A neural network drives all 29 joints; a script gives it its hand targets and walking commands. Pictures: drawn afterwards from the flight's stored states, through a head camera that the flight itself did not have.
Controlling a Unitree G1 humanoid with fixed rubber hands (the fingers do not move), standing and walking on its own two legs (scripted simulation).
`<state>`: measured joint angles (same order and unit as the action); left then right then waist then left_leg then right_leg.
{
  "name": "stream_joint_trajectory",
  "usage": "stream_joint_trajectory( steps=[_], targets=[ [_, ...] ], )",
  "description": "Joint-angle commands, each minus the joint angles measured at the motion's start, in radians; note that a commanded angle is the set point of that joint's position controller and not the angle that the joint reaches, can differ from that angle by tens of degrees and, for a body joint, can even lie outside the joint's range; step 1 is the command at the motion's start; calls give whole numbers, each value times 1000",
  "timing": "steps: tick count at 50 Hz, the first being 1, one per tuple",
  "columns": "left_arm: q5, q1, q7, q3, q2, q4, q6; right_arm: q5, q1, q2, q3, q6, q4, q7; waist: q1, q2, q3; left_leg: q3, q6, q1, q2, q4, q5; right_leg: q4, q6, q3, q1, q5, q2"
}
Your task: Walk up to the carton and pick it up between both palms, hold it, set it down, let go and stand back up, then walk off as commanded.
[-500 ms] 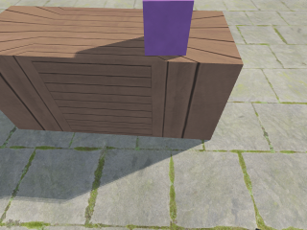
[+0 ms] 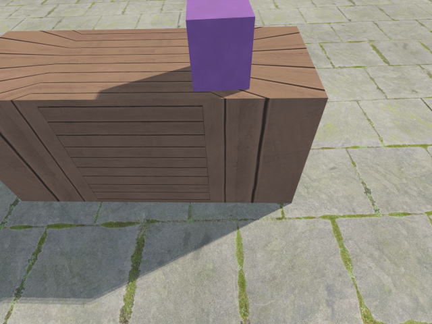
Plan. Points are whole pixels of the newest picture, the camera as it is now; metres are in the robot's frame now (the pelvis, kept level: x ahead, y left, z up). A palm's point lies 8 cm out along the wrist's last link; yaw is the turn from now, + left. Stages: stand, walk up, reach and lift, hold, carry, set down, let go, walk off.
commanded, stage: stand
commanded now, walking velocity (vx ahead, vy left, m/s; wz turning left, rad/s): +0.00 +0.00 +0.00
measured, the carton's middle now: (219, 44) +1.02 +0.03 +0.04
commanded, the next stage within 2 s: none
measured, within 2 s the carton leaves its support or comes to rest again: neither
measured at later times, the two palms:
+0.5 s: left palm out of the picture +0.08 +0.28 -0.11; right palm out of the picture +0.08 -0.29 -0.11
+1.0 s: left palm out of the picture +0.07 +0.27 -0.11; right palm out of the picture +0.08 -0.30 -0.11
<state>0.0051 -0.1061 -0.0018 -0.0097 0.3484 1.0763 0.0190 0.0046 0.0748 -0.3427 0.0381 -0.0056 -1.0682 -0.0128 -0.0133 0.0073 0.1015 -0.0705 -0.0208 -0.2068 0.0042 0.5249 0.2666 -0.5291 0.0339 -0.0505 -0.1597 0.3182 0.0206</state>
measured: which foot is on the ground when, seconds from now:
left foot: down 0.00-1.00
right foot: down 0.00-1.00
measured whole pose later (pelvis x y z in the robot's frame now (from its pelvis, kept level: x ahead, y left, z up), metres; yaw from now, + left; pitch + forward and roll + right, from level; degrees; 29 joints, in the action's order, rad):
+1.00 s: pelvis +0.01 -0.02 +0.01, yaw +1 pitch -2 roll +0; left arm 0.00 -0.09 0.00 0.01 0.33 1.15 0.02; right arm 0.01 0.08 -0.31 0.02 -0.02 -1.16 -0.01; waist 0.00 0.00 0.06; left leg -0.04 0.01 -0.12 0.02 0.31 0.16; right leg -0.33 0.01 -0.03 -0.07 0.22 0.00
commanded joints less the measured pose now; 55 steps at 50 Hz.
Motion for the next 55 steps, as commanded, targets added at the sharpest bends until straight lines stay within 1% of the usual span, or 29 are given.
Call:
stream_joint_trajectory(
  steps=[1,2,4,5,6,12,14,15,18,21,25,28,29,30,33,34,35,36,38,39,42,44,46,47,48,50,52,54,55],
  targets=[
    [-1,52,11,-51,265,-49,22,-5,-56,-241,43,-29,41,11,-6,6,-167,134,-22,135,127,-151,-265,156,-87,-76,4,-350,112],
    [-14,67,10,-42,246,-53,31,-1,-70,-201,27,-31,26,10,2,-52,-185,137,-19,155,128,-171,-302,153,-74,-69,16,-339,101],
    [-12,62,16,-40,257,-31,20,-6,-55,-218,32,-33,0,15,-5,-26,-147,136,-14,163,131,-227,-308,169,-82,-62,8,-278,97],
    [-12,38,13,-22,215,-35,16,1,-90,-226,26,-32,-22,15,42,16,-123,131,-9,148,134,-193,-266,196,-81,-71,14,-294,102],
    [-9,51,14,-27,231,-17,24,-2,-64,-196,29,-29,-23,16,11,-35,-101,123,-8,105,119,-214,-270,204,-72,-71,38,-330,103],
    [0,85,13,-23,237,10,25,15,-80,-200,33,-36,-37,15,4,39,-129,125,5,163,134,-247,-244,246,-63,-71,10,-229,103],
    [-7,68,12,-5,200,4,24,3,-74,-177,31,-37,-44,16,9,11,-141,132,5,175,130,-241,-243,230,-63,-44,11,-251,98],
    [-2,74,13,-20,228,24,27,4,-66,-199,34,-32,-38,16,2,-61,-150,129,3,186,145,-257,-292,224,-56,-55,26,-295,100],
    [-6,76,16,-20,235,20,26,5,-76,-178,22,-36,-36,18,6,38,-131,126,12,166,132,-243,-270,243,-66,-61,16,-281,114],
    [-4,68,7,-9,214,14,24,5,-58,-172,25,-35,-44,16,10,-1,-106,119,14,141,128,-248,-206,249,-58,-71,22,-239,115],
    [1,92,11,-13,208,5,25,3,-66,-194,34,-34,-40,11,9,23,-139,145,17,152,137,-265,-172,252,-55,-58,28,-206,102],
    [4,84,11,-13,215,20,25,6,-61,-180,30,-40,-25,15,-4,-38,-117,127,14,176,133,-278,-262,256,-55,-49,11,-243,100],
    [5,79,16,-12,193,8,28,11,-84,-194,30,-42,-23,12,8,3,-131,124,10,172,134,-249,-248,283,-51,-69,21,-270,107],
    [-4,65,14,-28,238,15,26,12,-56,-212,34,-35,-40,12,5,-37,-110,136,14,166,126,-269,-273,263,-47,-34,17,-249,101],
    [-1,71,15,-32,227,9,28,10,-62,-210,39,-36,-33,16,11,11,-157,130,11,191,133,-254,-251,266,-60,-63,26,-247,115],
    [-1,70,14,-22,212,10,29,8,-54,-182,27,-37,-30,14,21,4,-144,135,15,175,136,-251,-252,256,-58,-64,17,-231,116],
    [6,72,15,-28,236,18,25,3,-58,-196,28,-35,-32,12,-6,-41,-133,127,19,180,141,-258,-233,264,-59,-56,10,-256,109],
    [3,95,14,-24,195,14,18,2,-93,-211,34,-35,-26,16,16,37,-133,123,10,139,138,-252,-220,262,-67,-60,25,-253,117],
    [-1,77,13,-29,232,16,20,2,-69,-207,28,-31,-37,21,12,-41,-137,123,6,173,135,-232,-276,283,-58,-59,25,-304,110],
    [-3,93,14,-32,242,7,22,1,-61,-210,29,-30,-35,18,-6,-27,-171,125,7,188,137,-246,-260,267,-62,-71,36,-319,116],
    [-10,52,10,-21,212,8,27,2,-20,-209,15,-32,-45,17,17,23,-155,149,4,163,151,-247,-281,257,-63,-67,45,-283,121],
    [2,76,16,-18,220,19,22,4,-52,-206,19,-35,-25,19,11,-58,-136,136,1,174,140,-257,-262,259,-58,-62,19,-276,115],
    [3,72,14,-18,188,7,21,5,-78,-219,25,-40,-16,19,15,16,-135,128,13,164,136,-249,-251,263,-59,-53,17,-295,115],
    [2,75,14,-24,220,3,23,3,-65,-202,16,-38,-23,16,8,-54,-150,131,13,194,140,-246,-278,266,-57,-61,22,-320,116],
    [-6,104,14,-26,225,1,20,-2,-54,-200,13,-35,-14,17,-5,8,-157,125,11,204,144,-243,-312,268,-56,-61,26,-319,113],
    [-5,83,15,-21,199,-1,21,-3,-53,-203,15,-34,-16,25,6,9,-129,136,4,168,143,-249,-313,262,-51,-62,42,-359,124],
    [7,83,14,-29,227,18,26,3,-42,-219,25,-38,-7,23,-1,-59,-156,139,10,189,142,-251,-315,261,-51,-52,36,-325,103],
    [4,75,18,-19,212,17,20,5,-35,-231,30,-28,-11,18,3,34,-158,119,17,181,138,-239,-281,256,-57,-55,45,-327,118],
    [-11,70,15,-20,231,17,22,4,-41,-199,17,-28,-20,17,10,8,-117,137,9,143,139,-239,-274,260,-55,-55,47,-316,116]
  ],
)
